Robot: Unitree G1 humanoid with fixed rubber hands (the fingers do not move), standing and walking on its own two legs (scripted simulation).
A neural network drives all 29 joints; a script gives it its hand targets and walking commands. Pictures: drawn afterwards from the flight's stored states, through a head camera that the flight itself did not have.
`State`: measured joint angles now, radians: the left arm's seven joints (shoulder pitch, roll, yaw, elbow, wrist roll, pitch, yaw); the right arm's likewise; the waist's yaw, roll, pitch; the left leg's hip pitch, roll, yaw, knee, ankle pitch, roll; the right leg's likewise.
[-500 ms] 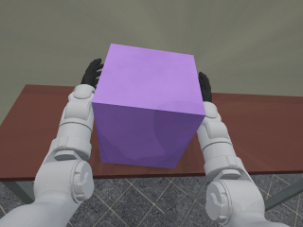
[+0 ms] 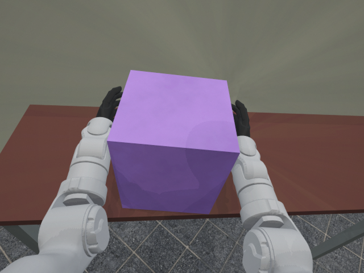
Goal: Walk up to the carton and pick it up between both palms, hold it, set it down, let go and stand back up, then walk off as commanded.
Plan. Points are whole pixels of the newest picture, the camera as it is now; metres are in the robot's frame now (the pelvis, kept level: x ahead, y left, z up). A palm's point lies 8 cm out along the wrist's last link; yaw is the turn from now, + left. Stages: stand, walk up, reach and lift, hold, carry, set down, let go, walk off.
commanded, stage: set down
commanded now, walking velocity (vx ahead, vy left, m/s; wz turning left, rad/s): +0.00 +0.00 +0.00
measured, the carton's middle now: (172, 146) +0.38 +0.01 +0.09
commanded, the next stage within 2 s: none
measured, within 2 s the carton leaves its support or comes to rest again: rests again in 0.58 s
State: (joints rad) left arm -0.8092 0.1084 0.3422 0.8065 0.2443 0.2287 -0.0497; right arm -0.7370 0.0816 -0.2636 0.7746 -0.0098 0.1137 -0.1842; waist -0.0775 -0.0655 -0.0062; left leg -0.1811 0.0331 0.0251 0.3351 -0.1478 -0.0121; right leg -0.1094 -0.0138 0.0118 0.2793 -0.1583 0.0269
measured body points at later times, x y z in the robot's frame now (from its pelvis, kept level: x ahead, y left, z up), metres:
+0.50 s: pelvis -0.01 +0.00 +0.00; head +0.00 +0.03 +0.45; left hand +0.44 +0.15 +0.11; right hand +0.39 -0.15 +0.11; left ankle +0.02 +0.12 -0.75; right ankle -0.01 -0.14 -0.75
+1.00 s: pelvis +0.00 +0.00 +0.00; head +0.01 +0.03 +0.45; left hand +0.43 +0.15 +0.10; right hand +0.39 -0.15 +0.10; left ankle +0.02 +0.12 -0.75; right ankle -0.01 -0.14 -0.75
